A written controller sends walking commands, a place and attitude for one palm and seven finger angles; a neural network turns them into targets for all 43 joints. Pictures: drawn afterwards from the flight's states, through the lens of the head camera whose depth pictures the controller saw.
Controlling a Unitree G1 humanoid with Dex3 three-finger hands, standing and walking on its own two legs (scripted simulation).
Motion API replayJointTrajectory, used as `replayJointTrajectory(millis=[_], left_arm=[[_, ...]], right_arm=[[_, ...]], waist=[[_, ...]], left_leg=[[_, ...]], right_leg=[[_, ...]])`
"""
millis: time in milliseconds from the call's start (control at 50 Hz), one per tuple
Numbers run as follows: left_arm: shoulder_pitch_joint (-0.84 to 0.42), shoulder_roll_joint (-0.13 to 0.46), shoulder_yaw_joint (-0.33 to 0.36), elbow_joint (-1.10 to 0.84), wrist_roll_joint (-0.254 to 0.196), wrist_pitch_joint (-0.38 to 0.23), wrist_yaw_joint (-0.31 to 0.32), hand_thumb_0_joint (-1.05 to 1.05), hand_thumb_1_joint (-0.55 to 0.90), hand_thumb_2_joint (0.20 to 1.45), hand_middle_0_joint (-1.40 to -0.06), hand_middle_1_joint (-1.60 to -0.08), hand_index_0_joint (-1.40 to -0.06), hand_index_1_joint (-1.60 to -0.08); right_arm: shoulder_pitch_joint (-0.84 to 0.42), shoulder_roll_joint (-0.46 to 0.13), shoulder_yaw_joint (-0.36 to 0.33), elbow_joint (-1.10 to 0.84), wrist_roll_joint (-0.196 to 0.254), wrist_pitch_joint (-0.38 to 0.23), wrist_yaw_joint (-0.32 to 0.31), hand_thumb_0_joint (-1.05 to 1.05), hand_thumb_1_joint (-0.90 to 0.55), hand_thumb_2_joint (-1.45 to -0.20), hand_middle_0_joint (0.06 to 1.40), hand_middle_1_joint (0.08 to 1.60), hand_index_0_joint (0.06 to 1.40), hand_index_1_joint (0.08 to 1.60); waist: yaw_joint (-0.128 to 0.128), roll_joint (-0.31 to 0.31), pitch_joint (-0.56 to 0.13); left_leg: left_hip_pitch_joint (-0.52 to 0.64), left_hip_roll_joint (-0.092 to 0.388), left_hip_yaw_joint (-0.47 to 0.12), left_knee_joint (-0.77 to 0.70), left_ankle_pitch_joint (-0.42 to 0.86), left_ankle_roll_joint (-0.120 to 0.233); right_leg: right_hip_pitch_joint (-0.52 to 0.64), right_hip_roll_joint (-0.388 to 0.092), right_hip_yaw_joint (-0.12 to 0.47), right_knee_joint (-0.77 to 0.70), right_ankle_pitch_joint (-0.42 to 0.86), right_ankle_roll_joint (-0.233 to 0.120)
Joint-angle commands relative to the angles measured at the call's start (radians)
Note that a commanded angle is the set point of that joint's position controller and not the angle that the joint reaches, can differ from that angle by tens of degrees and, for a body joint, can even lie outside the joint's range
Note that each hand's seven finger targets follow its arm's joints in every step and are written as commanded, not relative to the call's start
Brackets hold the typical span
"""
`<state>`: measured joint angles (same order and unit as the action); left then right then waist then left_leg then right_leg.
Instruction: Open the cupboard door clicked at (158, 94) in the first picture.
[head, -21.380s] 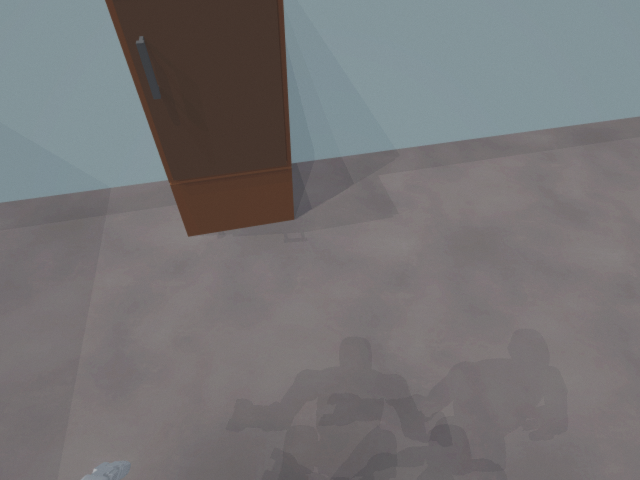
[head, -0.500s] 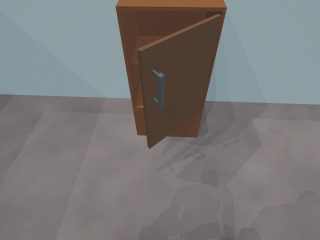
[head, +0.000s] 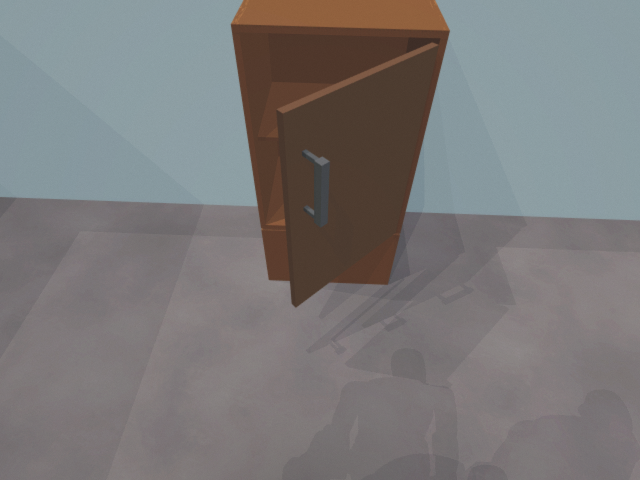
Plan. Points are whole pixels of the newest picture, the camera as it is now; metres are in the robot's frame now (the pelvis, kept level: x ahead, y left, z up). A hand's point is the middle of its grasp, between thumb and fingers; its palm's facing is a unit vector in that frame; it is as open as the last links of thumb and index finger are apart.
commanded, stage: look to check the result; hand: left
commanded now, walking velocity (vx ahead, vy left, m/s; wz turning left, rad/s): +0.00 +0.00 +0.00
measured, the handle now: (314, 189) +0.63 +0.04 -0.03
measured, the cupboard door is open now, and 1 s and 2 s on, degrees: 45 45 45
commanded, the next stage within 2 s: walk to a spot facing it in 0.54 s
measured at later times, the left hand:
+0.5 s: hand out of the picture +0.00 +0.16 -0.18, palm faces +0.03 -0.98 -0.18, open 7.4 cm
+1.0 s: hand out of the picture +0.04 +0.17 -0.18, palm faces -0.05 -0.97 -0.23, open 7.4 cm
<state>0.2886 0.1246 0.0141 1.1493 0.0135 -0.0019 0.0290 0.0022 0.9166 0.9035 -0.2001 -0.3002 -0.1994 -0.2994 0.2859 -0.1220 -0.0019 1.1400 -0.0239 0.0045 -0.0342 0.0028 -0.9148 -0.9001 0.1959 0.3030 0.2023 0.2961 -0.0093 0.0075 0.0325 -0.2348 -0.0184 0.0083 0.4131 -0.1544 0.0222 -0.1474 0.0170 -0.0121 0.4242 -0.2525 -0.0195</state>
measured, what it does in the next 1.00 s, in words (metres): stands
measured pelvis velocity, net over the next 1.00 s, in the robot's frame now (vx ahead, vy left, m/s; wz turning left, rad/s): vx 0.01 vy -0.02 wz -0.12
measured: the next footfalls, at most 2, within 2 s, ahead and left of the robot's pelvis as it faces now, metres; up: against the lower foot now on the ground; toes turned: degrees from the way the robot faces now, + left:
left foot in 1.70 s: +0.14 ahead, +0.08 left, +0.00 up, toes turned -33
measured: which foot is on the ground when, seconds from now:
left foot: down 0.00-1.00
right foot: down 0.00-1.00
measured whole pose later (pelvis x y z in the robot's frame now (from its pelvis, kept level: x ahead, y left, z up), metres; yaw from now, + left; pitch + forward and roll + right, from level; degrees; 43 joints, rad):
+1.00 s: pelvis +0.01 -0.02 -0.01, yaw -7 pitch +0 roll +1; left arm 0.25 0.18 0.08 1.06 0.02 0.05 0.00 0.00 0.91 0.90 -0.20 -0.30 -0.20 -0.30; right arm 0.21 -0.17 -0.05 1.05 -0.02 0.03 -0.05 0.00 -0.91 -0.90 0.20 0.30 0.20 0.30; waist 0.01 0.00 0.08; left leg -0.29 0.04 0.12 0.54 -0.26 0.00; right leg -0.27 0.07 0.09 0.61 -0.34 -0.04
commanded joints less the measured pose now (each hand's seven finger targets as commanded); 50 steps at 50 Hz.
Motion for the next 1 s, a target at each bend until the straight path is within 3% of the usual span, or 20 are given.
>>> replayJointTrajectory(millis=[0, 640, 700, 780, 900, 940, 980], left_arm=[[0.085, 0.095, 0.011, -0.019, -0.004, -0.012, 0.011, 0.000, 0.900, 0.900, -0.200, -0.300, -0.200, -0.300], [0.071, 0.110, 0.008, -0.016, -0.008, -0.016, 0.011, 0.000, 0.900, 0.900, -0.200, -0.300, -0.200, -0.300], [0.066, 0.120, 0.026, -0.032, -0.005, -0.004, 0.011, 0.000, 0.900, 0.900, -0.200, -0.300, -0.200, -0.300], [0.030, 0.148, 0.056, -0.074, 0.001, 0.017, 0.000, 0.000, 0.900, 0.900, -0.200, -0.300, -0.200, -0.300], [0.008, 0.147, 0.079, -0.137, 0.007, 0.030, -0.016, 0.000, 0.900, 0.900, -0.200, -0.300, -0.200, -0.300], [0.010, 0.146, 0.083, -0.152, 0.008, 0.035, -0.023, 0.000, 0.900, 0.900, -0.200, -0.300, -0.200, -0.300], [0.009, 0.135, 0.084, -0.169, 0.009, 0.039, -0.031, 0.000, 0.900, 0.900, -0.200, -0.300, -0.200, -0.300]], right_arm=[[0.063, -0.094, -0.014, -0.023, 0.004, -0.009, -0.008, 0.000, -0.900, -0.900, 0.200, 0.300, 0.200, 0.300], [0.030, -0.112, -0.007, -0.007, 0.004, -0.013, -0.009, 0.000, -0.900, -0.900, 0.200, 0.300, 0.200, 0.300], [0.038, -0.116, -0.019, -0.012, 0.004, -0.002, -0.016, 0.000, -0.900, -0.900, 0.200, 0.300, 0.200, 0.300], [0.025, -0.147, -0.047, -0.046, 0.003, 0.014, -0.022, 0.000, -0.900, -0.900, 0.200, 0.300, 0.200, 0.300], [-0.004, -0.201, -0.078, -0.115, 0.001, 0.014, -0.027, 0.000, -0.900, -0.900, 0.200, 0.300, 0.200, 0.300], [-0.022, -0.221, -0.087, -0.138, -0.002, 0.014, -0.027, 0.000, -0.900, -0.900, 0.200, 0.300, 0.200, 0.300], [-0.047, -0.234, -0.092, -0.163, -0.006, 0.011, -0.022, 0.000, -0.900, -0.900, 0.200, 0.300, 0.200, 0.300]], waist=[[0.004, 0.003, 0.047], [0.006, -0.005, 0.039], [0.005, -0.001, 0.043], [-0.002, -0.002, 0.045], [0.007, 0.068, -0.010], [0.015, 0.121, -0.024], [0.027, 0.168, -0.022]], left_leg=[[0.039, 0.105, -0.104, -0.081, -0.007, 0.018], [0.080, 0.105, -0.091, -0.071, 0.099, 0.013], [0.087, 0.119, -0.061, -0.026, 0.086, 0.011], [0.067, 0.149, -0.042, 0.007, 0.019, 0.014], [0.071, 0.247, -0.096, -0.019, -0.047, 0.060], [0.047, 0.300, -0.128, -0.050, -0.079, 0.088], [0.028, 0.348, -0.129, -0.069, -0.045, 0.116]], right_leg=[[-0.082, -0.098, 0.080, -0.098, 0.028, -0.025], [-0.041, -0.108, 0.082, -0.115, 0.101, -0.022], [-0.076, -0.103, 0.110, -0.092, 0.129, -0.027], [-0.136, -0.090, 0.135, -0.025, 0.136, -0.036], [-0.196, -0.027, 0.129, 0.128, 0.097, -0.026], [-0.205, -0.006, 0.106, 0.221, 0.020, -0.020], [-0.204, 0.002, 0.047, 0.297, -0.136, -0.007]])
